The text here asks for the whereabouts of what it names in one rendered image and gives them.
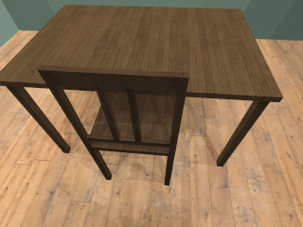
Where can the table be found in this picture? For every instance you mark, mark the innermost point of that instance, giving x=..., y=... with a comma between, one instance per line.
x=216, y=47

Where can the chair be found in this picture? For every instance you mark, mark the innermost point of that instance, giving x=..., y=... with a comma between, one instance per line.
x=126, y=122

